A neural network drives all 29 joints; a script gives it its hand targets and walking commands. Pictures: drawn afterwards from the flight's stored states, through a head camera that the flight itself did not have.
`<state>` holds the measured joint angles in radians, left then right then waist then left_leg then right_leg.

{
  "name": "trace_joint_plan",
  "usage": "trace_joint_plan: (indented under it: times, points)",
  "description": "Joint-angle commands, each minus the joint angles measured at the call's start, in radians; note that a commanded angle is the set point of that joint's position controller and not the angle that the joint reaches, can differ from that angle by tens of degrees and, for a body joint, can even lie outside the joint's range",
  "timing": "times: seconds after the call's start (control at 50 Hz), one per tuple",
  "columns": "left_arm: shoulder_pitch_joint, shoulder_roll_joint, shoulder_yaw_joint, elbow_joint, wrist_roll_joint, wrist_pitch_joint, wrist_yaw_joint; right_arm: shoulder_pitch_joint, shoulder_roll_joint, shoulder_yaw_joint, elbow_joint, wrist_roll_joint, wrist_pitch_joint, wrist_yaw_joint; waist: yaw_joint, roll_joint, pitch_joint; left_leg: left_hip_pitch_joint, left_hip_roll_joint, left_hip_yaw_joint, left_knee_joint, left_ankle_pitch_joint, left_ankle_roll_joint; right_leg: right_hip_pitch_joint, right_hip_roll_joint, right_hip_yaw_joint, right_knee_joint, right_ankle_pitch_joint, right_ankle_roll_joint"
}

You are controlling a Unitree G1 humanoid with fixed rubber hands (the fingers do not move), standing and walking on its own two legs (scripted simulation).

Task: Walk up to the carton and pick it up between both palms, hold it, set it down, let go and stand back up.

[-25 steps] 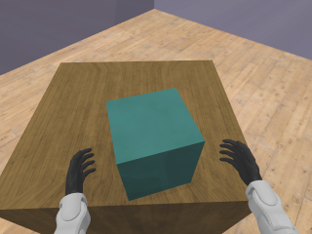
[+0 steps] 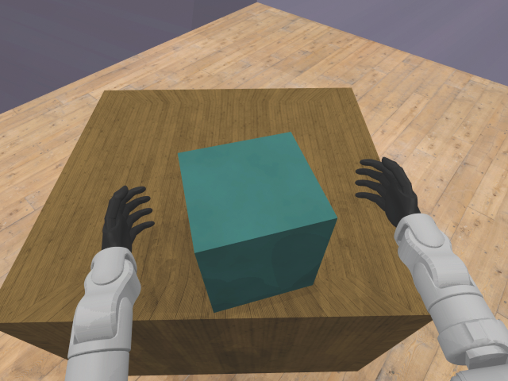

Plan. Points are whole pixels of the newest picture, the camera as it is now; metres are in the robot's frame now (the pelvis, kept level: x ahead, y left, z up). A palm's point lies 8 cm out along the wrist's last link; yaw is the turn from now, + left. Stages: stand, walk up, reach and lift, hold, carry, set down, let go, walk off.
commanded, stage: reach and lift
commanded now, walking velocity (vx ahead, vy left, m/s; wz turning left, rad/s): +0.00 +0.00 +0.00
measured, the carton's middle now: (251, 224) +0.38 +0.06 -0.02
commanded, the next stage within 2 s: none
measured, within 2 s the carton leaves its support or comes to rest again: neither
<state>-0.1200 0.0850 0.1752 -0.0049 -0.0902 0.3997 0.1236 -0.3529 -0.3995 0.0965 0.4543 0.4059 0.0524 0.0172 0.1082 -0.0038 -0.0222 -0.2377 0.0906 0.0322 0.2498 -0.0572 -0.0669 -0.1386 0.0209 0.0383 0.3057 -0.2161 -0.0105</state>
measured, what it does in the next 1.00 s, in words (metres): stands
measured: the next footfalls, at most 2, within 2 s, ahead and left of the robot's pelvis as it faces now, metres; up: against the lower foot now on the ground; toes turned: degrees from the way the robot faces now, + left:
none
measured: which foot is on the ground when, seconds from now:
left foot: down 0.00-1.00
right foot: down 0.00-1.00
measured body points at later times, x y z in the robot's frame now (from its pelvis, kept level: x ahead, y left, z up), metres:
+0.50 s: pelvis +0.00 +0.00 +0.00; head +0.03 -0.01 +0.45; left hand +0.34 +0.26 +0.12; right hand +0.45 -0.16 +0.14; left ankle +0.04 +0.17 -0.75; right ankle -0.04 -0.12 -0.75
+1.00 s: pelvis +0.00 +0.01 +0.00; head +0.04 +0.00 +0.44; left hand +0.38 +0.27 +0.10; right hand +0.49 -0.12 +0.12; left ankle +0.04 +0.17 -0.75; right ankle -0.04 -0.11 -0.75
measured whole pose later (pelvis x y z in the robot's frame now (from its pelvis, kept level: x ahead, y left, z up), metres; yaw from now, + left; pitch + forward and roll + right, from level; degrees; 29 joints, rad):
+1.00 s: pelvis +0.00 +0.01 +0.00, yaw +1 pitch +11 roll -1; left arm -0.67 0.13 0.21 0.60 -0.05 0.29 0.11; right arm -0.98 -0.38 0.13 1.13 0.39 0.05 0.05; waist 0.17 0.01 -0.12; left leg -0.44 0.09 0.00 0.32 -0.06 -0.06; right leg -0.30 0.02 0.01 0.32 -0.20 0.00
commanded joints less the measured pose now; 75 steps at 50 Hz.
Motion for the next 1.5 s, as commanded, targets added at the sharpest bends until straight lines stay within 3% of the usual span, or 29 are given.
trace_joint_plan:
  times: [0.0, 0.04, 0.12, 0.18, 0.28, 0.32, 0.36, 0.38, 0.42, 0.44, 0.5, 0.54, 0.56, 0.58, 0.6, 0.72, 0.8, 0.86, 0.9, 0.94, 1.02, 1.06, 1.08, 1.14, 1.16, 1.24, 1.28, 1.3, 1.48]
  points:
    - [-0.314, 0.078, 0.001, -0.158, -0.014, 0.003, -0.001, -0.380, -0.148, -0.062, -0.098, 0.013, 0.008, -0.001, -0.001, -0.009, -0.276, 0.309, -0.092, 0.030, 0.063, 0.190, 0.040, -0.172, 0.049, -0.027, -0.064, 0.127, 0.014]
    - [-0.330, 0.087, 0.011, -0.148, -0.005, 0.020, 0.010, -0.393, -0.154, -0.071, -0.080, 0.012, 0.019, 0.008, 0.019, -0.017, -0.290, 0.314, -0.088, 0.030, 0.065, 0.185, 0.043, -0.168, 0.057, -0.032, -0.064, 0.127, 0.015]
    - [-0.374, 0.094, 0.034, -0.092, -0.007, 0.064, 0.001, -0.444, -0.154, -0.068, -0.022, 0.004, 0.050, -0.003, -0.001, -0.036, -0.285, 0.295, -0.094, 0.034, 0.063, 0.194, 0.048, -0.154, 0.054, -0.026, -0.055, 0.168, 0.025]
    - [-0.430, 0.122, 0.041, -0.093, -0.018, 0.078, 0.000, -0.519, -0.167, -0.066, -0.036, 0.020, 0.061, 0.000, 0.024, -0.027, -0.349, 0.297, -0.096, 0.039, 0.074, 0.220, 0.042, -0.134, 0.060, -0.031, -0.053, 0.177, 0.029]
    - [-0.467, 0.107, 0.042, -0.147, -0.008, 0.111, 0.000, -0.573, -0.178, -0.047, 0.004, 0.037, 0.069, -0.003, 0.016, -0.012, -0.430, 0.338, -0.094, 0.045, 0.109, 0.387, 0.020, -0.103, 0.074, -0.046, -0.028, 0.362, 0.043]
    - [-0.502, 0.132, 0.047, -0.107, -0.002, 0.118, -0.009, -0.612, -0.188, -0.048, 0.009, 0.035, 0.072, -0.008, 0.010, -0.019, -0.428, 0.324, -0.097, 0.043, 0.106, 0.371, 0.023, -0.097, 0.065, -0.044, -0.025, 0.385, 0.053]
    - [-0.543, 0.157, 0.077, -0.054, -0.002, 0.124, -0.011, -0.667, -0.180, -0.018, 0.003, 0.045, 0.076, -0.014, 0.039, -0.056, -0.443, 0.287, -0.103, 0.054, 0.111, 0.363, 0.036, -0.071, 0.062, -0.035, -0.014, 0.409, 0.063]
    - [-0.516, 0.129, 0.063, -0.071, 0.003, 0.124, -0.014, -0.638, -0.175, -0.018, 0.031, 0.062, 0.084, -0.014, 0.023, -0.026, -0.437, 0.302, -0.101, 0.047, 0.098, 0.372, 0.025, -0.070, 0.062, -0.040, -0.016, 0.439, 0.062]
    - [-0.545, 0.174, 0.093, -0.037, 0.006, 0.130, -0.022, -0.691, -0.169, 0.002, -0.002, 0.056, 0.088, -0.017, 0.050, -0.077, -0.448, 0.267, -0.109, 0.058, 0.091, 0.337, 0.044, -0.040, 0.056, -0.032, -0.017, 0.452, 0.071]
    - [-0.589, 0.157, 0.088, -0.020, 0.022, 0.138, -0.017, -0.715, -0.175, -0.007, 0.070, 0.062, 0.097, -0.011, 0.041, -0.025, -0.439, 0.272, -0.106, 0.051, 0.087, 0.321, 0.032, -0.061, 0.061, -0.041, -0.018, 0.396, 0.061]
    - [-0.692, 0.178, 0.070, 0.021, -0.002, 0.138, -0.002, -0.815, -0.186, -0.021, 0.125, 0.060, 0.120, 0.000, 0.043, -0.029, -0.411, 0.258, -0.092, 0.042, 0.081, 0.270, 0.034, -0.121, 0.066, -0.044, -0.031, 0.266, 0.046]
    - [-0.699, 0.173, 0.072, 0.091, -0.010, 0.136, -0.006, -0.842, -0.173, 0.008, 0.186, 0.057, 0.126, 0.007, 0.058, -0.045, -0.399, 0.245, -0.090, 0.041, 0.086, 0.266, 0.037, -0.123, 0.066, -0.049, -0.025, 0.263, 0.043]
    - [-0.708, 0.163, 0.065, 0.135, -0.009, 0.131, -0.009, -0.834, -0.170, -0.005, 0.230, 0.052, 0.128, 0.006, 0.044, -0.030, -0.395, 0.241, -0.093, 0.044, 0.086, 0.263, 0.034, -0.126, 0.062, -0.048, -0.025, 0.271, 0.042]
    - [-0.742, 0.170, 0.069, 0.123, -0.012, 0.123, -0.002, -0.880, -0.159, 0.013, 0.196, 0.052, 0.122, 0.007, 0.066, -0.050, -0.433, 0.242, -0.091, 0.049, 0.099, 0.273, 0.038, -0.113, 0.065, -0.048, -0.014, 0.289, 0.042]
    - [-0.716, 0.174, 0.083, 0.165, -0.004, 0.115, -0.008, -0.855, -0.173, 0.004, 0.246, 0.045, 0.117, 0.007, 0.053, -0.066, -0.426, 0.248, -0.089, 0.038, 0.101, 0.294, 0.034, -0.105, 0.070, -0.052, -0.012, 0.321, 0.044]
    - [-0.910, 0.207, 0.058, 0.228, -0.004, 0.027, 0.000, -0.995, -0.164, -0.004, 0.328, 0.043, 0.077, 0.004, 0.043, -0.004, -0.512, 0.230, -0.094, 0.040, 0.118, 0.293, 0.023, -0.133, 0.055, -0.059, -0.002, 0.337, 0.052]
    - [-0.897, 0.187, 0.041, 0.380, -0.012, -0.023, -0.008, -1.006, -0.142, 0.000, 0.425, 0.011, 0.058, 0.011, 0.048, -0.039, -0.509, 0.205, -0.091, 0.036, 0.124, 0.268, 0.031, -0.145, 0.057, -0.068, -0.005, 0.282, 0.050]
    - [-0.876, 0.170, 0.044, 0.336, 0.016, -0.088, 0.002, -0.982, -0.151, -0.016, 0.448, 0.011, 0.002, 0.020, 0.041, 0.020, -0.632, 0.274, -0.083, 0.039, 0.160, 0.368, 0.006, -0.153, 0.072, -0.080, 0.005, 0.317, 0.035]
    - [-0.829, 0.122, 0.024, 0.450, 0.032, -0.126, -0.006, -0.937, -0.137, -0.007, 0.579, -0.007, -0.019, 0.034, 0.032, 0.024, -0.567, 0.276, -0.084, 0.038, 0.166, 0.392, 0.002, -0.184, 0.074, -0.088, 0.005, 0.322, 0.038]
    - [-0.765, 0.107, 0.048, 0.552, 0.068, -0.169, -0.023, -0.910, -0.119, 0.002, 0.623, -0.041, -0.058, 0.036, 0.042, -0.012, -0.515, 0.252, -0.087, 0.041, 0.169, 0.396, 0.011, -0.160, 0.072, -0.087, -0.002, 0.343, 0.043]
    - [-0.814, 0.102, 0.041, 0.502, 0.076, -0.305, -0.012, -0.946, -0.122, -0.012, 0.605, -0.048, -0.156, 0.054, 0.056, 0.006, -0.559, 0.227, -0.086, 0.058, 0.183, 0.390, 0.002, -0.152, 0.078, -0.089, 0.003, 0.284, 0.037]
    - [-0.807, 0.088, 0.022, 0.555, 0.055, -0.384, -0.008, -0.947, -0.096, -0.006, 0.594, -0.057, -0.202, 0.056, 0.065, -0.030, -0.554, 0.174, -0.084, 0.060, 0.194, 0.369, 0.004, -0.165, 0.075, -0.074, 0.011, 0.269, 0.041]
    - [-0.808, 0.082, 0.009, 0.615, 0.063, -0.420, -0.012, -0.925, -0.088, -0.017, 0.635, -0.070, -0.224, 0.055, 0.042, -0.018, -0.534, 0.165, -0.083, 0.060, 0.203, 0.368, 0.002, -0.182, 0.071, -0.069, 0.018, 0.290, 0.044]
    - [-0.889, 0.098, 0.020, 0.693, 0.030, -0.513, 0.001, -0.991, -0.039, 0.013, 0.614, -0.068, -0.261, 0.052, 0.085, -0.049, -0.588, 0.046, -0.079, 0.071, 0.221, 0.294, 0.012, -0.188, 0.055, -0.056, 0.055, 0.226, 0.046]
    - [-0.887, 0.095, -0.003, 0.733, 0.026, -0.535, 0.007, -0.976, -0.043, 0.007, 0.645, -0.073, -0.269, 0.054, 0.067, -0.049, -0.586, 0.038, -0.076, 0.070, 0.217, 0.259, 0.013, -0.232, 0.056, -0.062, 0.045, 0.184, 0.043]
    - [-0.905, 0.084, -0.018, 0.846, 0.010, -0.622, 0.032, -0.969, -0.016, 0.035, 0.742, -0.068, -0.298, 0.052, 0.094, -0.024, -0.650, 0.002, -0.064, 0.065, 0.262, 0.239, 0.009, -0.310, 0.054, -0.059, 0.078, 0.106, 0.030]
    - [-0.877, 0.083, -0.004, 0.961, -0.003, -0.647, 0.030, -0.987, -0.006, 0.064, 0.766, -0.065, -0.316, 0.050, 0.104, -0.074, -0.668, -0.032, -0.061, 0.066, 0.288, 0.265, 0.012, -0.322, 0.060, -0.061, 0.098, 0.119, 0.034]
    - [-0.873, 0.084, 0.000, 0.963, 0.019, -0.664, 0.031, -0.964, -0.022, 0.033, 0.770, -0.087, -0.337, 0.040, 0.073, -0.050, -0.700, -0.001, -0.060, 0.066, 0.292, 0.293, 0.003, -0.332, 0.065, -0.072, 0.099, 0.155, 0.034]
    - [-0.861, 0.050, -0.013, 0.992, 0.033, -0.718, 0.016, -0.994, -0.041, 0.022, 0.870, -0.082, -0.431, 0.015, 0.049, -0.037, -0.745, 0.029, -0.055, 0.049, 0.360, 0.440, -0.018, -0.389, 0.081, -0.087, 0.139, 0.265, 0.041]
